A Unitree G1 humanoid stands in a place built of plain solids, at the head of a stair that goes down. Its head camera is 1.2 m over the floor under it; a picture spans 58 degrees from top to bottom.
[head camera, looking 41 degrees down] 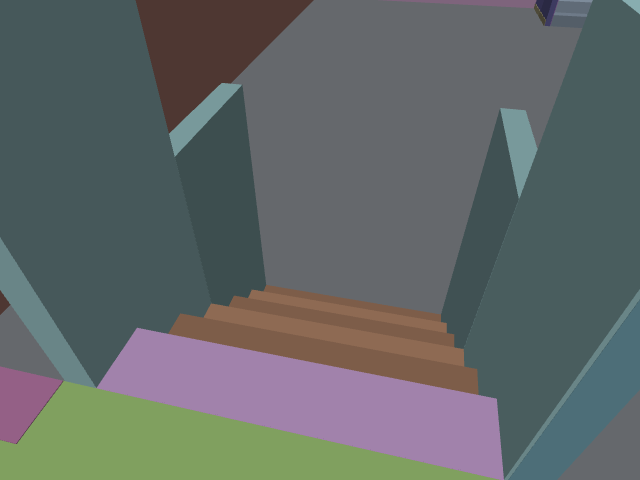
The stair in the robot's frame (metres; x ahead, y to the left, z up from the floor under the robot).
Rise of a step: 0.20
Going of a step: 0.23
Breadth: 1.20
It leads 13 degrees to the right of straight ahead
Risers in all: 6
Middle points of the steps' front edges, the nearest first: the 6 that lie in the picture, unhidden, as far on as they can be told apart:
0.80 0.05 0.00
1.02 0.00 -0.20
1.25 -0.05 -0.40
1.48 -0.10 -0.60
1.70 -0.15 -0.80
1.93 -0.21 -1.00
